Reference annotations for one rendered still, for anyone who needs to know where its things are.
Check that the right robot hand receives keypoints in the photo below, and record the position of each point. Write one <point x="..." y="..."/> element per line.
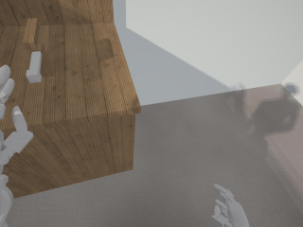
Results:
<point x="233" y="214"/>

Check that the tap lever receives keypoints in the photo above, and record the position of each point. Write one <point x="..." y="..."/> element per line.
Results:
<point x="33" y="74"/>

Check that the robot left forearm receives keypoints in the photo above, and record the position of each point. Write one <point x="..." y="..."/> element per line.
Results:
<point x="6" y="200"/>

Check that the left robot hand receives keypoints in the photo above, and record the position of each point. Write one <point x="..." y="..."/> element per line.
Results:
<point x="19" y="138"/>

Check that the counter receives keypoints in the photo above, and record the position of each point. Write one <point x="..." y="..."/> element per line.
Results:
<point x="82" y="113"/>

